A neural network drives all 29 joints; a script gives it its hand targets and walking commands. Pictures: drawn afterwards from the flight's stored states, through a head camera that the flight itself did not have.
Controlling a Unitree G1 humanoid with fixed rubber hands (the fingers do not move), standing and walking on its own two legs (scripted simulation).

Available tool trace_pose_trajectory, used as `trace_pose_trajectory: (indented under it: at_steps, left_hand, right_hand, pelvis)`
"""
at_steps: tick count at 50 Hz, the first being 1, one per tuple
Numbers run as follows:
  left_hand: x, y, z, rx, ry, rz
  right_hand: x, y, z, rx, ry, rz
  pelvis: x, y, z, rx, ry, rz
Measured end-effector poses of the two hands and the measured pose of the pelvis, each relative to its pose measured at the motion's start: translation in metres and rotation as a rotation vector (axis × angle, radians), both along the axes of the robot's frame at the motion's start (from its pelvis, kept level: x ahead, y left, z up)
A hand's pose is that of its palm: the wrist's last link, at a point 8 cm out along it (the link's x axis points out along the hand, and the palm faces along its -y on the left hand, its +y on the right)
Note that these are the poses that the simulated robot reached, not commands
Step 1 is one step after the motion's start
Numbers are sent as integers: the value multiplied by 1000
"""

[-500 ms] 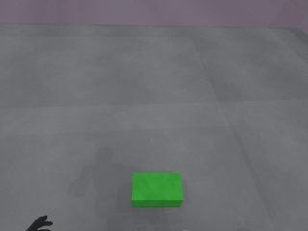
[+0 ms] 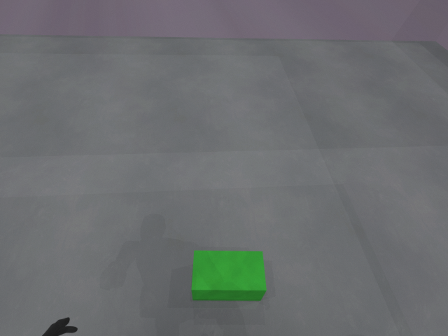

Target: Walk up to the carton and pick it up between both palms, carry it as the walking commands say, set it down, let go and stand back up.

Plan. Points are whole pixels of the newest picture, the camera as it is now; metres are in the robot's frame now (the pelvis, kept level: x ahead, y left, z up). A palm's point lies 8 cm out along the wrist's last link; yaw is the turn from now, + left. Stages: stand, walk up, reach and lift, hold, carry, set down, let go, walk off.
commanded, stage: walk up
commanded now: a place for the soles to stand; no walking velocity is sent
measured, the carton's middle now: (227, 275) +0.45 -0.04 -0.67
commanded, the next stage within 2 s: none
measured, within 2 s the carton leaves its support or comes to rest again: neither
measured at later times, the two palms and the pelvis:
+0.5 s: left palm out of the picture +0.10 +0.32 -0.10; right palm out of the picture +0.04 -0.33 -0.08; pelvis +0.00 +0.00 +0.00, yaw +0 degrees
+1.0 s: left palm out of the picture +0.11 +0.33 -0.10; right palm out of the picture +0.05 -0.33 -0.08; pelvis +0.00 +0.00 +0.00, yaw +1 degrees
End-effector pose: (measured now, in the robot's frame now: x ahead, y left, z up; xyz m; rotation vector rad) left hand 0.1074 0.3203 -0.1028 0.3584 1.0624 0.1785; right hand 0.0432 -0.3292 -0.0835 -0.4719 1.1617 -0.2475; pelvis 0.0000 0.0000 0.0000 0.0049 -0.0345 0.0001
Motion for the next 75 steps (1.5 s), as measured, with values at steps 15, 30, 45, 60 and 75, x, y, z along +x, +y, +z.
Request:
trace_pose_trajectory:
  at_steps: [15, 30, 45, 60, 75]
  left_hand:
    - [-6, -4, 1, 1, -2, 9]
    - [-6, 0, 1, -2, 3, 15]
    - [-1, 2, 2, 10, 8, 15]
    - [-15, -4, 4, 18, -1, 18]
    - [-25, 3, 3, 14, 0, 30]
  right_hand:
    - [1, -5, -1, 5, -13, 5]
    - [2, -3, 0, 0, -6, 6]
    - [8, 0, -1, 3, 9, 8]
    - [-2, -5, -6, 16, -9, 14]
    - [-14, -6, -9, 2, 13, 20]
  pelvis:
    - [-3, -6, 0, 5, -5, 5]
    - [-2, -3, 1, 1, -2, 7]
    - [5, -1, 2, 3, 3, 9]
    - [-10, -9, -1, 11, -17, 12]
    - [-19, -4, -4, 8, -12, 17]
